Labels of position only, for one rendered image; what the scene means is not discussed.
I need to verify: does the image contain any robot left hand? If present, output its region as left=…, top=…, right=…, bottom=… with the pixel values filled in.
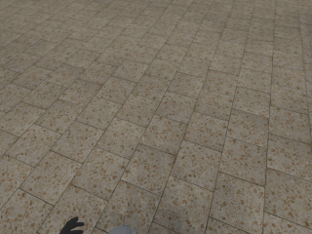
left=59, top=216, right=85, bottom=234

